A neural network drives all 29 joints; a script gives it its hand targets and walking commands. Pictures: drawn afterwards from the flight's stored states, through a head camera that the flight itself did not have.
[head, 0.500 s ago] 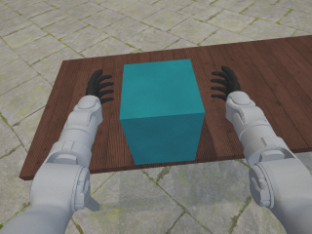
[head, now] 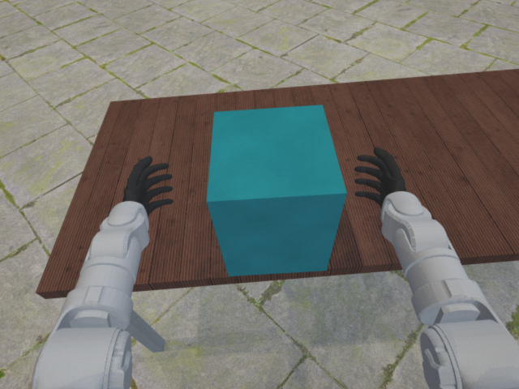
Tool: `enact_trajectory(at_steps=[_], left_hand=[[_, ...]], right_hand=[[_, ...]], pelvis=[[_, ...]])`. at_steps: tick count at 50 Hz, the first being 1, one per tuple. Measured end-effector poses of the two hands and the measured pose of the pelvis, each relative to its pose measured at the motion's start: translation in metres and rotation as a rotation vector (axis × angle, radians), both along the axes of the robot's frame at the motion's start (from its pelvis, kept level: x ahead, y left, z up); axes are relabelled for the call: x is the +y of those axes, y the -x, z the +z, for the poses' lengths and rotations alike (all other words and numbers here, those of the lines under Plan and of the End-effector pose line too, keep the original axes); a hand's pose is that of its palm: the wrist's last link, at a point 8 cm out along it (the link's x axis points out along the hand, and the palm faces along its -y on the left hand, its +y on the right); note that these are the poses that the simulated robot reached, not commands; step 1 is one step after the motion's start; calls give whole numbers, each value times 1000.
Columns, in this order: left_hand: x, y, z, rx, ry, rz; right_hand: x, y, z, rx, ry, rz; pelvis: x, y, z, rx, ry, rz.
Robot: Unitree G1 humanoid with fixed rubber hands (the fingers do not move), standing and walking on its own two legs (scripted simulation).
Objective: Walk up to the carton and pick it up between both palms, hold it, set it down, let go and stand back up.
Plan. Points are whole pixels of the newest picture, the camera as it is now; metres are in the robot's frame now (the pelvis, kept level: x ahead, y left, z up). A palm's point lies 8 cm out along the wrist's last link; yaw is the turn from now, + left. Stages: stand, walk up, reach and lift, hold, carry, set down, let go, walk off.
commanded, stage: set down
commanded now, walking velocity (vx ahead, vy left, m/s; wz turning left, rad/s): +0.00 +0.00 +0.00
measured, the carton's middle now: (273, 195) +0.47 -0.01 -0.01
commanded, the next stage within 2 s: let go in 1.54 s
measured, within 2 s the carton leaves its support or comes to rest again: neither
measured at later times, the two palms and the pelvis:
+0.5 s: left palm (151, 243) +0.35 +0.19 +0.04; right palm (392, 235) +0.34 -0.20 +0.03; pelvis -0.01 +0.00 +0.00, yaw -1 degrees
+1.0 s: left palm (145, 301) +0.28 +0.20 -0.02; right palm (390, 286) +0.28 -0.19 -0.03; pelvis +0.01 +0.00 +0.00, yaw +0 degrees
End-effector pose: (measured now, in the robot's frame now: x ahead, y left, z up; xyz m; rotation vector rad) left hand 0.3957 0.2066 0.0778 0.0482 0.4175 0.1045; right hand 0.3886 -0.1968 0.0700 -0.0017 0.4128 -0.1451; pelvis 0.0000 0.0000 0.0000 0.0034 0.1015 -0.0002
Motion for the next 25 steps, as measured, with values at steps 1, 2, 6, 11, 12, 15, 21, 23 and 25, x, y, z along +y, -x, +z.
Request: enact_trajectory(at_steps=[1, 2, 6, 11, 12, 15, 21, 23, 25], left_hand=[[0, 3, -1, -7, -3, -4], [0, 6, -2, -15, -7, -9], [-2, 14, -2, -41, -10, -22], [-9, 21, 0, -58, -31, -50], [-10, 23, 0, -57, -31, -52], [-15, 27, -3, -52, -26, -58], [-19, 39, -26, -14, -20, -50], [-18, 44, -35, -7, -21, -44], [-17, 48, -41, -15, -19, -39]], right_hand=[[0, 3, -2, -5, -2, -2], [1, 6, -3, -11, -4, -4], [2, 16, -4, -40, 2, -5], [4, 24, -2, -65, 2, -3], [4, 26, -3, -64, 3, 0], [5, 31, -8, -49, 6, 8], [4, 42, -27, -21, 10, 8], [3, 45, -35, -19, 9, 3], [2, 48, -41, -27, 8, 5]], pelvis=[[1, 1, 0, -1, 0, -1], [2, 2, 0, -2, 0, -1], [5, 8, -1, -3, 1, -2], [8, 13, -2, -7, 2, -5], [9, 13, -2, -9, 2, -5], [9, 15, -2, -16, 2, -7], [6, 14, -4, -19, 1, -11], [5, 13, -4, -13, 1, -13], [4, 12, -4, -8, 1, -14]])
